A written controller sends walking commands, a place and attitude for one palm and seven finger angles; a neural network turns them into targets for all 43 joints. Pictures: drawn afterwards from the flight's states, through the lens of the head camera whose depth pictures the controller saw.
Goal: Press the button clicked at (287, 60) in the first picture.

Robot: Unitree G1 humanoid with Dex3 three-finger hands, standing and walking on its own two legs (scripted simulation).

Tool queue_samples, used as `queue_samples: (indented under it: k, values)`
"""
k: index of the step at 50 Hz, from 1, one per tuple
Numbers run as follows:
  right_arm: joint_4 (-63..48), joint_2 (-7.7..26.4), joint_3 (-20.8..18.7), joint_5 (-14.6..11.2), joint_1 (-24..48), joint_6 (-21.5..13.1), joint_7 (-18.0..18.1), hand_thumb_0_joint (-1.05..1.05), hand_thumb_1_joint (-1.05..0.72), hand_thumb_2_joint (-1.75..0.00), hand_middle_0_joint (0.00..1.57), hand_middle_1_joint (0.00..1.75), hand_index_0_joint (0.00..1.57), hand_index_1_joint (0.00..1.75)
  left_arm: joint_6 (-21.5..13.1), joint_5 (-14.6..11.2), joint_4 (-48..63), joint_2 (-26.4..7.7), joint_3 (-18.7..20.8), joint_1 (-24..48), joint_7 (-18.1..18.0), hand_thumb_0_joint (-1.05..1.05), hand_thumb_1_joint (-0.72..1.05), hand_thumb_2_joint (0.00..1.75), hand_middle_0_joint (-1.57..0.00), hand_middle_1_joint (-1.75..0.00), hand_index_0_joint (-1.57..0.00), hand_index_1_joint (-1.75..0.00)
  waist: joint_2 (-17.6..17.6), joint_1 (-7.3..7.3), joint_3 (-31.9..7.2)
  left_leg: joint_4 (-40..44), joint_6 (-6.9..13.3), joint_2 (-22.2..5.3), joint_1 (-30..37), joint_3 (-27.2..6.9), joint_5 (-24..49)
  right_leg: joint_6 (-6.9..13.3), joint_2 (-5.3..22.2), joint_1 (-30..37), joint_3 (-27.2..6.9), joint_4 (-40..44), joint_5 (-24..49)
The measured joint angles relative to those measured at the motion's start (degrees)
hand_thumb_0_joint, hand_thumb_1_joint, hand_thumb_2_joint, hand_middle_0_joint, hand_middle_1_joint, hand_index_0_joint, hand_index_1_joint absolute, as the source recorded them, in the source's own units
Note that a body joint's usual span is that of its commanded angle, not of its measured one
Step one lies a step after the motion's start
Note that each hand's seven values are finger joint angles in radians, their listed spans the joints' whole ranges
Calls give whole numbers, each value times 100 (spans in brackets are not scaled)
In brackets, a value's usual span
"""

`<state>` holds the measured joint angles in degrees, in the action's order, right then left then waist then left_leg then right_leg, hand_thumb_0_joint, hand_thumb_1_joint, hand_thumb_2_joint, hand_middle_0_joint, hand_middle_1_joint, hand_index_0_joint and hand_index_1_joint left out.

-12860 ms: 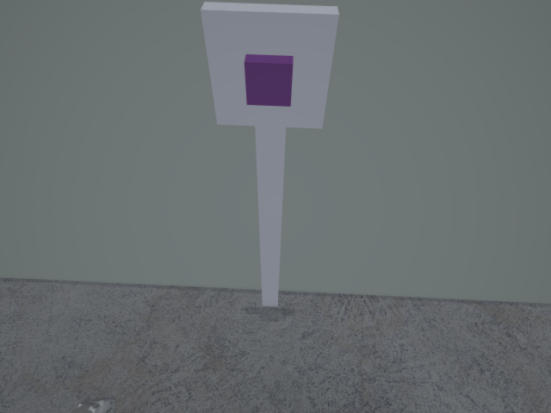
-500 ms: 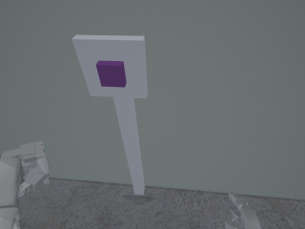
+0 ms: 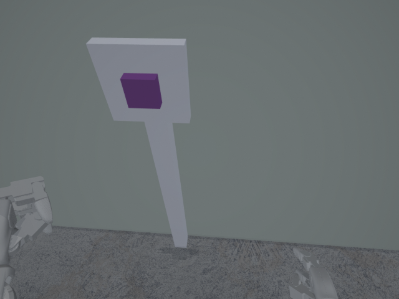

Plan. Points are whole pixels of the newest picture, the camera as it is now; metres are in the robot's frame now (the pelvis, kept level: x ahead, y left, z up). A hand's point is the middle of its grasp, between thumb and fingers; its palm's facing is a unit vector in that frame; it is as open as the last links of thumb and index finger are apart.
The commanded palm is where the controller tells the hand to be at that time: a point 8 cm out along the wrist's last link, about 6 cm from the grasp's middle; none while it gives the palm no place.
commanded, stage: step back with the hand held close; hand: left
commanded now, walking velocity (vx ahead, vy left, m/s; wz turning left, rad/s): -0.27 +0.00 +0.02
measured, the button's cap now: (142, 90) +0.48 +0.18 +0.19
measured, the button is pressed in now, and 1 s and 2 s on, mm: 0 0 0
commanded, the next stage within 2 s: stop stepping back and stand still in 1.10 s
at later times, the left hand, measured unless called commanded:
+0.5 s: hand (28, 255) +0.14 +0.25 +0.15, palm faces +0.31 -0.83 -0.47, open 3.1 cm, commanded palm +0.07 +0.30 +0.17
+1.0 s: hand out of the picture +0.04 +0.25 +0.16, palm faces +0.28 -0.82 -0.51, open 3.1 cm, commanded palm -0.03 +0.30 +0.17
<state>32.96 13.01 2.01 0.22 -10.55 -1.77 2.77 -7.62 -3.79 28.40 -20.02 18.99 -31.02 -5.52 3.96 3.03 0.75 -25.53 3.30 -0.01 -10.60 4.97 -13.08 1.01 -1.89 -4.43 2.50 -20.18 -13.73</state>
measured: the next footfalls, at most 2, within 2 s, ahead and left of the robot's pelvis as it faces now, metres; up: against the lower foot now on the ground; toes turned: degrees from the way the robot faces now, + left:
right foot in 0.76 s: -0.12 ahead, -0.10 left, +0.00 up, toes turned +2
left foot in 1.16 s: -0.10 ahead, +0.14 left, +0.00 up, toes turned -1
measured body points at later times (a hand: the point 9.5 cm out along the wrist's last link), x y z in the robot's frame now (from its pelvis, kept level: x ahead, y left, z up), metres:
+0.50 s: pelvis -0.06 +0.02 -0.01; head -0.04 +0.03 +0.44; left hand +0.11 +0.30 +0.17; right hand +0.11 -0.22 -0.09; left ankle +0.01 +0.08 -0.74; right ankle -0.03 -0.11 -0.74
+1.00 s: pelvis -0.15 +0.02 -0.01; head -0.11 +0.03 +0.43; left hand +0.02 +0.29 +0.19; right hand +0.06 -0.19 -0.08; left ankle +0.01 +0.08 -0.74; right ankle -0.16 -0.10 -0.74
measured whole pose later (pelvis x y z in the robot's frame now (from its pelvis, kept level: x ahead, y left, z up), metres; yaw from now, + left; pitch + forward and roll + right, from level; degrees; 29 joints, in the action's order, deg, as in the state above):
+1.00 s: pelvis -0.15 +0.02 -0.01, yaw +1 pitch +2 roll -3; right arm 30.5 10.7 0.3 0.2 -7.0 -3.2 2.2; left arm -14.2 -4.1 37.4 -26.4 22.0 -36.2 -6.0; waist 2.1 0.5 2.9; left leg -26.5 2.7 0.2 -29.5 4.0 -5.5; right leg 1.6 -3.9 -14.8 0.5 -29.4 -16.9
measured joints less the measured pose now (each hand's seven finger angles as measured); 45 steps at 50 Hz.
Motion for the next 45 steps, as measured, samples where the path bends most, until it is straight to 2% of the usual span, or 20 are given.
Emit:
queue_samples:
  k: [7,14,19,27,32,35,39,40,42,45]
  values:
    - [-232,115,-187,-60,48,250,31,2,-90,-90,20,29,20,30,-57,41,172,-95,-88,-359,47,1,90,90,-130,-150,-130,-150,-62,-195,74,-45,54,16,-396,143,89,-57,40,-546,-128,-279,13]
    - [-341,87,-282,-102,-12,330,78,2,-90,-90,20,29,20,30,-148,33,509,-384,107,-588,-29,1,89,90,-130,-150,-130,-150,-243,-274,156,-261,99,28,-694,191,115,-83,74,-928,-160,-662,-36]
    - [-352,47,-268,-103,-35,250,86,2,-90,-90,20,29,20,30,-254,50,590,-386,210,-585,-108,1,89,90,-130,-150,-130,-150,-269,-274,149,-436,135,11,-904,190,158,-99,70,-1135,-148,-839,6]
    - [-295,1,-204,-60,-173,67,86,2,-90,-90,20,29,20,30,-443,149,612,-224,124,-579,-224,1,89,90,-130,-150,-130,-150,-235,-305,83,-696,185,-14,-1255,68,222,-130,48,-1330,-25,-851,180]
    - [-264,-48,-183,-11,-306,-107,130,2,-90,-90,20,29,20,30,-545,271,653,-306,230,-457,-241,1,89,90,-131,-150,-131,-150,-237,-359,117,-607,317,95,-1335,-64,415,-114,-56,-1404,-217,-1406,-210]
    - [-195,-118,-165,23,-348,-213,103,2,-90,-90,20,29,20,30,-620,246,679,-376,390,-467,-234,1,89,90,-131,-150,-131,-150,-270,-322,2,-476,329,172,-1449,-115,564,-62,-106,-1176,-321,-1619,-563]
    - [-111,-180,-105,70,-149,-317,38,2,-90,-90,20,30,20,30,-710,148,736,-327,469,-499,-230,1,89,90,-131,-150,-131,-150,-379,-143,-62,-208,319,211,-1659,44,837,8,-59,-712,-407,-951,-805]
    - [-85,-170,-101,70,-23,-325,22,2,-90,-90,20,30,20,30,-733,125,723,-281,423,-435,-217,1,89,90,-131,-150,-131,-150,-346,-93,8,-138,312,171,-1695,84,924,-50,-70,-715,-423,-797,-822]
    - [-41,-154,-114,52,218,-303,-11,2,-90,-90,21,30,20,30,-731,89,709,-236,276,-278,-178,1,89,90,-131,-150,-131,-150,-230,-72,208,58,295,86,-1660,73,1140,-107,-153,-761,-416,-711,-553]
    - [-75,-204,-125,25,398,-247,-58,2,-90,-90,21,30,21,30,-701,46,790,-383,160,-227,-94,1,89,90,-131,-150,-131,-150,-228,-114,338,265,278,51,-1607,66,1387,-85,-192,-889,-391,-872,-445]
